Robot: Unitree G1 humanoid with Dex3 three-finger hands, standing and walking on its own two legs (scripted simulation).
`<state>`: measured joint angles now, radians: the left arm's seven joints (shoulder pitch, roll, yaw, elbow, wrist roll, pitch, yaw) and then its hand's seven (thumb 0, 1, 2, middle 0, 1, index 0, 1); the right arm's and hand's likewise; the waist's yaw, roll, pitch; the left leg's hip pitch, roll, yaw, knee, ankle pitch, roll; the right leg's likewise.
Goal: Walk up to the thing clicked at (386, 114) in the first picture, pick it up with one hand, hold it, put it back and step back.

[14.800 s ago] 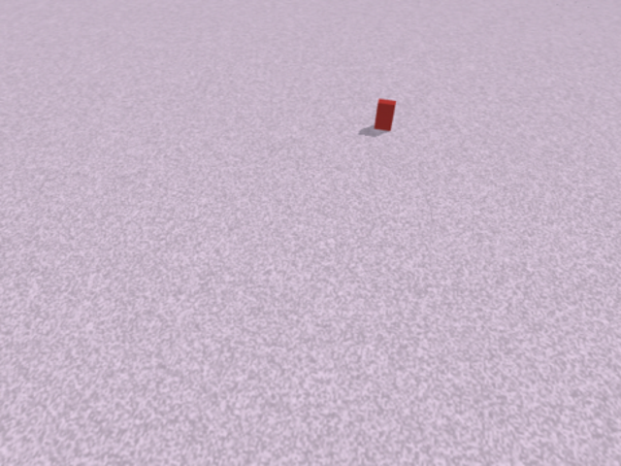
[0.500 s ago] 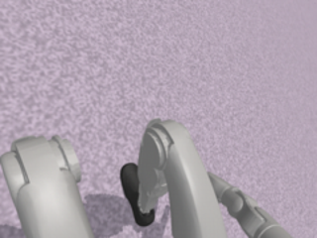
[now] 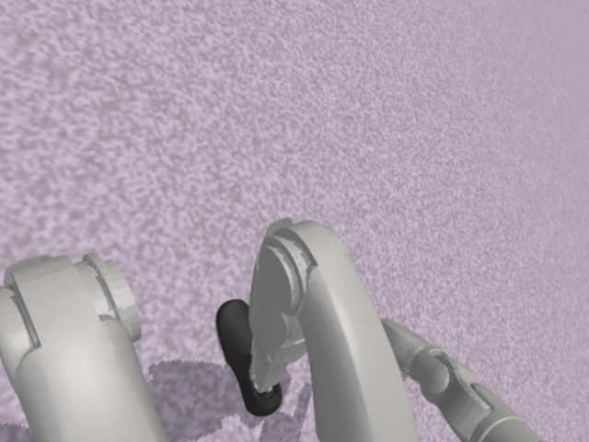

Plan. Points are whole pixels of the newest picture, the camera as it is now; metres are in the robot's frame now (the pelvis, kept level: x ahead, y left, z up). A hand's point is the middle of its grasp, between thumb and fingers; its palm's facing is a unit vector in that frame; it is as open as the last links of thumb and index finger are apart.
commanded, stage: close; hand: left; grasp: from the side
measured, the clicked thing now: out of the picture +0.44 +0.32 -0.20
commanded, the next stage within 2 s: settle in 0.16 s
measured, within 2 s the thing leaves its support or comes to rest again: leaves its support in 0.40 s
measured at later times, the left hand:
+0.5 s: hand out of the picture +0.39 +0.35 -0.16, palm faces +0.50 -0.87 +0.02, open 8.9 cm
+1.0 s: hand out of the picture +0.37 +0.36 -0.05, palm faces +0.50 -0.87 +0.00, open 9.0 cm
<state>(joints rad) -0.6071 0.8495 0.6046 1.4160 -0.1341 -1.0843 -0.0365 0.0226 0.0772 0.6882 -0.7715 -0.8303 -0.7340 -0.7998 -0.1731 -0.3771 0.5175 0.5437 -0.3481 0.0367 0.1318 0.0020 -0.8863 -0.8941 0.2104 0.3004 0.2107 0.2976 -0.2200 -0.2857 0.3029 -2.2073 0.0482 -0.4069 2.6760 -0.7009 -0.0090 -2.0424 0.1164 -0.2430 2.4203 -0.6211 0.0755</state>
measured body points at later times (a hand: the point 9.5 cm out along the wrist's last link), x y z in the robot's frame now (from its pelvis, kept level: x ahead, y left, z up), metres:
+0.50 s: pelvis +0.00 +0.00 +0.00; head +0.21 +0.20 +0.34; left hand +0.36 +0.39 -0.16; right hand +0.20 -0.23 -0.03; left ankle +0.08 +0.13 -0.25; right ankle +0.14 -0.12 -0.25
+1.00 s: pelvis +0.01 -0.01 +0.02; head +0.18 +0.16 +0.41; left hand +0.34 +0.41 -0.05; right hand +0.23 -0.23 -0.04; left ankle +0.08 +0.13 -0.25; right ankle +0.14 -0.13 -0.25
